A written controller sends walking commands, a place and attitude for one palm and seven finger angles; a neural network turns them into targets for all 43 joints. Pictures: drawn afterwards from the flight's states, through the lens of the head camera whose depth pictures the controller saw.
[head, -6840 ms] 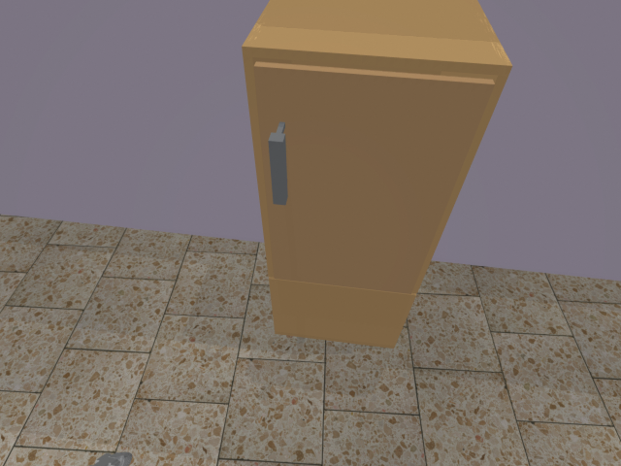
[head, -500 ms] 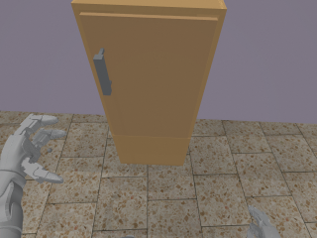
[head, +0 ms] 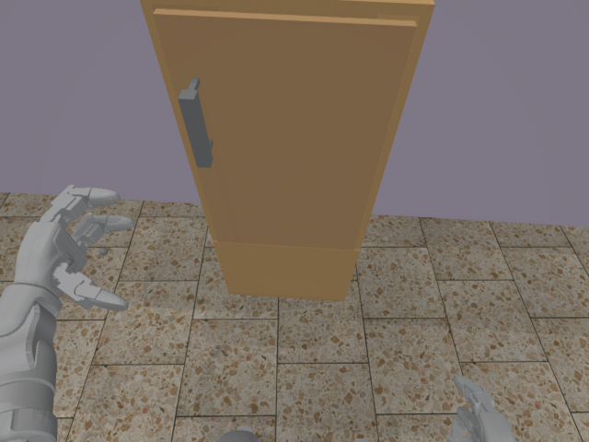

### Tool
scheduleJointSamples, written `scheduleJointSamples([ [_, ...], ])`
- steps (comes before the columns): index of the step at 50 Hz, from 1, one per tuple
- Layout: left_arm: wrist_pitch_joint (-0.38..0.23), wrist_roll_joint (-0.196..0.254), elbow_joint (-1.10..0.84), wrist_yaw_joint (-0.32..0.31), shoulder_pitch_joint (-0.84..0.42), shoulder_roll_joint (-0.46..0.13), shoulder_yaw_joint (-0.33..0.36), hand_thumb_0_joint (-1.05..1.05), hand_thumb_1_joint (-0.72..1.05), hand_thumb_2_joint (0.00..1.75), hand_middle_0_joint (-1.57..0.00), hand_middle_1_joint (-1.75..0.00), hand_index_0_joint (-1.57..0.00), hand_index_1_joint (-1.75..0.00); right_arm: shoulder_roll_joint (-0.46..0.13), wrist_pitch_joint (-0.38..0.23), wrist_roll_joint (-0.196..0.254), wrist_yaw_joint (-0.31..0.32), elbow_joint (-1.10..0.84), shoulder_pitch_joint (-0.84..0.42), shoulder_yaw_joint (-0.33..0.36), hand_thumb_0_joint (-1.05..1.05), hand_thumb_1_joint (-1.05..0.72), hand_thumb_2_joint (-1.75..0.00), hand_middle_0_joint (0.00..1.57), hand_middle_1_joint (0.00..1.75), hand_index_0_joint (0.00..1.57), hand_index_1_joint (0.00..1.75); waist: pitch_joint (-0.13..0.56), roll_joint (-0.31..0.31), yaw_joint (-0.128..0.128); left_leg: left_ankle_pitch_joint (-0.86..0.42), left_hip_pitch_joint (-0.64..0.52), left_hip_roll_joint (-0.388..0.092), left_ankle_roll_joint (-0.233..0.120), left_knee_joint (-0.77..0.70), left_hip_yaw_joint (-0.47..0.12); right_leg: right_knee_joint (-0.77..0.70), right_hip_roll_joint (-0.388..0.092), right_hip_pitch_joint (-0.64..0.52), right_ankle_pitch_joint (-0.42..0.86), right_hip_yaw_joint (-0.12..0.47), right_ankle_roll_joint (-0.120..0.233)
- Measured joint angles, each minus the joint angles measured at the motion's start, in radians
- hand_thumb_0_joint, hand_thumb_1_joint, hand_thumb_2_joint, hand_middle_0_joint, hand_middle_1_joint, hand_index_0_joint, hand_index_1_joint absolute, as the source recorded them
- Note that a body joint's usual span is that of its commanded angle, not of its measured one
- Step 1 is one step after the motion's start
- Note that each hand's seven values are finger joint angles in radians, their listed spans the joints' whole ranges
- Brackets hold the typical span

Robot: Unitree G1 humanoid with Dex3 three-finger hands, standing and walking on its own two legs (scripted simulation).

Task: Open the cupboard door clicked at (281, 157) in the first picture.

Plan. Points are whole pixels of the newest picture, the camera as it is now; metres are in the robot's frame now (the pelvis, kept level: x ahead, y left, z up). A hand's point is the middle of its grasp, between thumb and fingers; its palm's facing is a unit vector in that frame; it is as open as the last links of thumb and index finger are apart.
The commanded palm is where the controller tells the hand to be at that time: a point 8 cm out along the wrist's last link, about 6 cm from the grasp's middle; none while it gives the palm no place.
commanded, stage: move the hooked fingers beside the handle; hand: left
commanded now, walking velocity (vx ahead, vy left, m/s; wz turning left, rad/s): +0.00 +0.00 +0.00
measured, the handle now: (200, 124) +0.60 +0.21 +0.07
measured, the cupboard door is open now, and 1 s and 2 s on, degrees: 0 0 0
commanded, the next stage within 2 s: none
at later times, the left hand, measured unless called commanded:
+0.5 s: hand (122, 207) +0.40 +0.27 +0.08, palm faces +0.00 -1.00 -0.01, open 14.0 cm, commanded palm +0.38 +0.32 +0.08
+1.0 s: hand (135, 168) +0.47 +0.28 +0.08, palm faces -0.03 -1.00 -0.01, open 14.0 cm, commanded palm +0.46 +0.33 +0.07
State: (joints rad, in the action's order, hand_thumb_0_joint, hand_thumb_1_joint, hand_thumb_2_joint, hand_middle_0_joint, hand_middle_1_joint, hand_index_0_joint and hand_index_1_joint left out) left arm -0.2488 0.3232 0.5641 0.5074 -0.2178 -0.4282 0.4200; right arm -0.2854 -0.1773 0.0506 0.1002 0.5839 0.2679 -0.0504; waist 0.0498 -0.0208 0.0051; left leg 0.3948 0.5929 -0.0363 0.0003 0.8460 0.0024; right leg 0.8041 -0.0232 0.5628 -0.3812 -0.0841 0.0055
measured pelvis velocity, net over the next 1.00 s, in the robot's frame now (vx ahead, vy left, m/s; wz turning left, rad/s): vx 0.00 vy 0.02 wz -0.04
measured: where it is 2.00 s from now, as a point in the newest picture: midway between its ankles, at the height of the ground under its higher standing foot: outside the picture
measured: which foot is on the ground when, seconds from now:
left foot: down 0.00-1.00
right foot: down 0.00-1.00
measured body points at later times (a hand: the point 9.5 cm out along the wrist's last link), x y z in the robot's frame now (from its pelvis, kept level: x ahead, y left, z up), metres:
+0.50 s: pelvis +0.01 +0.01 +0.00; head +0.08 +0.02 +0.44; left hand +0.39 +0.33 +0.08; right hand +0.09 -0.26 -0.10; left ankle +0.02 +0.12 -0.70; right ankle +0.01 -0.12 -0.70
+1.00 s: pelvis +0.00 +0.02 -0.02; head +0.11 +0.04 +0.42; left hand +0.47 +0.33 +0.08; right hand +0.02 -0.26 -0.12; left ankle +0.02 +0.12 -0.70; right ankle +0.01 -0.12 -0.70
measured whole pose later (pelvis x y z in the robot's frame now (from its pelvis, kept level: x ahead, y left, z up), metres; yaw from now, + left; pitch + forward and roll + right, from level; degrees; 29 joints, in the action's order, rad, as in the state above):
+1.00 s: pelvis +0.00 +0.02 -0.02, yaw -2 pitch +17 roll -3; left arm -0.35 0.17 1.15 0.51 -0.80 -0.66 0.49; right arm -0.30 0.01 0.02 0.06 0.63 0.38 -0.04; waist 0.08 0.00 -0.12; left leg 0.43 0.83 -0.05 -0.03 0.95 0.02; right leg 0.87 -0.01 0.79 -0.38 -0.06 -0.02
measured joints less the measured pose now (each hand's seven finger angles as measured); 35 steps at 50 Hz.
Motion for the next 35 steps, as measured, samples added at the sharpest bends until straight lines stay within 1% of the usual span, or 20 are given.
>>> scheduleJointSamples([
  [4,-0.002,-0.019,0.055,0.003,-0.076,-0.020,-0.003,-0.02,-0.50,0.30,-0.30,-1.20,-0.30,-1.20,0.000,0.008,-0.002,0.001,0.010,0.003,0.001,0.01,-0.90,-0.89,0.21,0.30,0.20,0.30,0.000,0.006,-0.017,0.001,0.016,-0.002,-0.001,0.005,0.003,0.003,0.002,0.017,0.002,0.003,-0.001],
  [9,0.009,-0.024,0.123,0.006,-0.122,-0.051,0.025,-0.02,-0.50,0.30,-0.30,-1.20,-0.30,-1.20,-0.002,0.029,-0.003,-0.008,0.003,0.029,0.006,0.01,-0.90,-0.89,0.21,0.30,0.20,0.30,0.016,0.006,-0.039,0.006,0.024,-0.006,-0.004,0.001,0.019,0.000,0.006,0.033,0.003,0.019,-0.004],
  [13,0.004,-0.027,0.146,-0.001,-0.129,-0.063,0.040,-0.02,-0.50,0.30,-0.30,-1.20,-0.30,-1.20,-0.006,0.048,-0.004,-0.020,-0.004,0.058,0.014,0.01,-0.90,-0.89,0.21,0.30,0.20,0.30,0.023,0.002,-0.045,0.010,0.030,-0.008,-0.007,-0.001,0.029,-0.002,0.007,0.043,0.003,0.030,-0.008],
  [16,-0.011,-0.026,0.149,-0.001,-0.126,-0.060,0.043,-0.02,-0.50,0.30,-0.30,-1.20,-0.30,-1.20,-0.008,0.062,-0.004,-0.026,-0.002,0.077,0.019,0.01,-0.90,-0.89,0.21,0.30,0.20,0.30,0.028,-0.001,-0.043,0.013,0.035,-0.007,-0.011,-0.001,0.034,-0.003,0.007,0.049,0.003,0.035,-0.011],
  [21,-0.030,-0.038,0.222,-0.003,-0.189,-0.063,0.043,-0.02,-0.50,0.30,-0.30,-1.20,-0.30,-1.20,-0.006,0.082,-0.005,-0.026,0.016,0.081,0.016,0.01,-0.90,-0.89,0.21,0.30,0.20,0.30,0.025,0.007,-0.045,0.015,0.056,-0.004,-0.014,0.012,0.028,0.006,0.003,0.066,0.000,0.029,-0.014],
  [27,-0.056,-0.082,0.306,-0.013,-0.295,-0.086,0.031,-0.02,-0.50,0.30,-0.30,-1.20,-0.30,-1.20,-0.003,0.093,-0.012,-0.023,0.028,0.070,0.015,0.01,-0.90,-0.89,0.21,0.30,0.20,0.30,0.017,0.012,-0.060,0.017,0.098,-0.004,-0.016,0.036,0.019,0.018,0.003,0.098,0.002,0.022,-0.015],
  [31,-0.071,-0.090,0.358,-0.014,-0.355,-0.101,0.042,-0.02,-0.50,0.30,-0.30,-1.20,-0.30,-1.20,-0.001,0.106,-0.016,-0.027,0.032,0.067,0.012,0.01,-0.90,-0.89,0.21,0.30,0.20,0.30,0.026,0.015,-0.073,0.020,0.115,-0.006,-0.018,0.044,0.024,0.024,0.005,0.118,0.003,0.027,-0.017],
  [35,-0.064,-0.104,0.441,-0.013,-0.412,-0.136,0.056,-0.02,-0.50,0.30,-0.30,-1.20,-0.30,-1.20,0.000,0.124,-0.017,-0.032,0.025,0.075,0.009,0.01,-0.90,-0.89,0.21,0.30,0.20,0.30,0.037,0.017,-0.089,0.024,0.132,-0.008,-0.020,0.052,0.029,0.031,0.007,0.136,0.002,0.032,-0.019],
])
